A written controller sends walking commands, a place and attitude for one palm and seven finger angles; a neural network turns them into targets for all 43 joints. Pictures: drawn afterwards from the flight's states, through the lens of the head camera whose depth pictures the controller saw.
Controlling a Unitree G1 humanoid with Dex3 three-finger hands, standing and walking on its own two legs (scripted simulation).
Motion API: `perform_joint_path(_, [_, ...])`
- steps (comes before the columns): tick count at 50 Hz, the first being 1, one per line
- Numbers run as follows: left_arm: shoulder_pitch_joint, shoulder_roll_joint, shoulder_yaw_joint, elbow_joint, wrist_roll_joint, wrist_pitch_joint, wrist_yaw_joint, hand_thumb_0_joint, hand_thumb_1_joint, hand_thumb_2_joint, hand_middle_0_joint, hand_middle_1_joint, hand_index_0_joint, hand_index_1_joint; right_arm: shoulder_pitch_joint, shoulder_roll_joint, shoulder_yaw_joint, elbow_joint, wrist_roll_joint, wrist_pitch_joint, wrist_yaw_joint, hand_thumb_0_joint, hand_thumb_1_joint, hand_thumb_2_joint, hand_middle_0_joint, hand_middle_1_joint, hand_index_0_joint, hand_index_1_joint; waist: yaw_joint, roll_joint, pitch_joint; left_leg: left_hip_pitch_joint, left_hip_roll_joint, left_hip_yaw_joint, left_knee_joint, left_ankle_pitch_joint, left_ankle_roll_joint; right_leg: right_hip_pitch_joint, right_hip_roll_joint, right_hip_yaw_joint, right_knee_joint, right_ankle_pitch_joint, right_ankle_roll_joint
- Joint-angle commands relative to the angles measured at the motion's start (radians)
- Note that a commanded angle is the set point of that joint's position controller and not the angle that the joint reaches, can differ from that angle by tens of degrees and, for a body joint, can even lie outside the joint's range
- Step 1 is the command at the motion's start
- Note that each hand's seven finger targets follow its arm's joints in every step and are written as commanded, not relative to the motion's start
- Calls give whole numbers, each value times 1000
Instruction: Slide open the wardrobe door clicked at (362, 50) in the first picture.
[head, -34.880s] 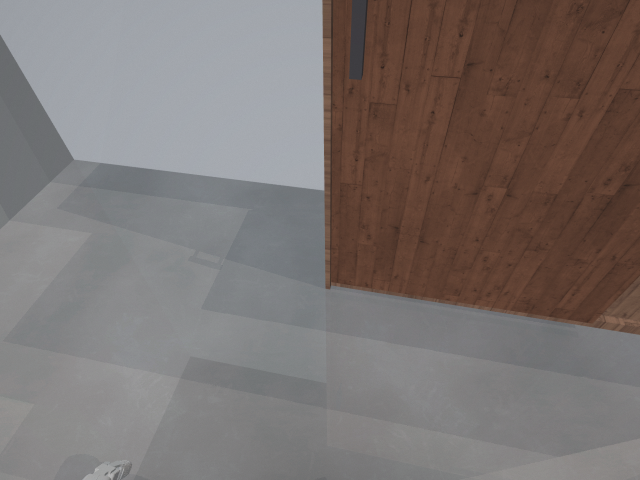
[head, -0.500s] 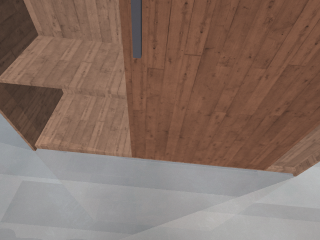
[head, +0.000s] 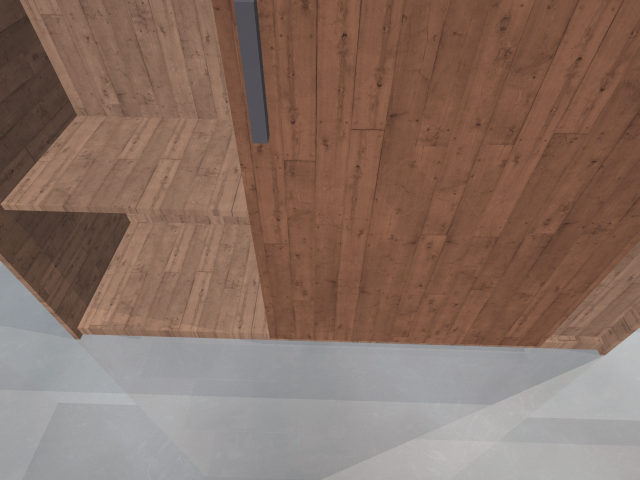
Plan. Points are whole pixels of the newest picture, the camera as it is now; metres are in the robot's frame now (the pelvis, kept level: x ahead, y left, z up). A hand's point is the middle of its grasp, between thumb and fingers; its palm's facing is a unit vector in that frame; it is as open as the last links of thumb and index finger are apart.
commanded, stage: let the arm hang, fingers relaxed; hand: left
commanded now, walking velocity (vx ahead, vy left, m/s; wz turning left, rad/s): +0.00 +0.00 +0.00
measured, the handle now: (256, 71) +0.64 +0.13 +0.21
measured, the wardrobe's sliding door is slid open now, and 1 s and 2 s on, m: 0.67 0.67 0.67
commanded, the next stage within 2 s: look to check the result in 0.18 s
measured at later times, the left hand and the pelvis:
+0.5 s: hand out of the picture -0.01 +0.17 -0.18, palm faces +0.01 -0.98 -0.18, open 7.4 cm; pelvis +0.01 +0.00 +0.00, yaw +0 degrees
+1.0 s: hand out of the picture +0.02 +0.18 -0.18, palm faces +0.01 -0.98 -0.20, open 7.4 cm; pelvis +0.01 +0.00 +0.00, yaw +0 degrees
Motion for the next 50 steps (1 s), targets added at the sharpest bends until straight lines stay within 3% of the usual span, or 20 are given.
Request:
perform_joint_path(1, [97, 103, 21, -14, -8, -8, -2, 0, 900, 900, -200, -300, -200, -300, 41, -96, -16, -29, -2, -17, -10, 0, -900, -900, 200, 300, 200, 300, 13, 12, 61, 28, 103, -97, -61, 96, 23, -88, -128, 107, -110, 88, -4])
perform_joint_path(11, [93, 110, 23, -20, -8, -14, -4, 0, 900, 900, -200, -300, -200, -300, 34, -112, -21, -35, 0, -21, -11, 0, -900, -900, 200, 300, 200, 300, 9, -22, 25, 71, 106, -94, -56, 135, 25, -67, -134, 106, -116, 145, 2])
perform_joint_path(18, [90, 106, 21, -14, -8, -13, -4, 0, 900, 900, -200, -300, -200, -300, 26, -115, -18, -30, 0, -22, -12, 0, -900, -900, 200, 300, 200, 300, 5, 3, 34, 80, 111, -100, -68, 141, 27, -67, -132, 105, -117, 136, -1])
perform_joint_path(36, [83, 124, 23, -8, -7, -16, -5, 0, 900, 900, -200, -300, -200, -300, 0, -138, -20, -30, 2, -24, -12, 0, -900, -900, 200, 300, 200, 300, 8, -27, 36, 97, 112, -105, -77, 149, 29, -59, -135, 99, -130, 136, 1])
perform_joint_path(40, [74, 125, 21, -10, -8, -14, -6, 0, 900, 900, -200, -300, -200, -300, -5, -140, -18, -26, 0, -25, -11, 0, -900, -900, 200, 300, 200, 300, 7, -2, 37, 97, 111, -105, -81, 147, 27, -56, -137, 100, -129, 134, -1])
perform_joint_path(50, [61, 134, 24, -12, -8, -15, -7, 0, 900, 900, -200, -300, -200, -300, -12, -147, -19, -26, 0, -27, -11, 0, -900, -900, 200, 300, 200, 300, 8, -3, 38, 101, 115, -107, -87, 157, 28, -50, -138, 99, -132, 139, -1])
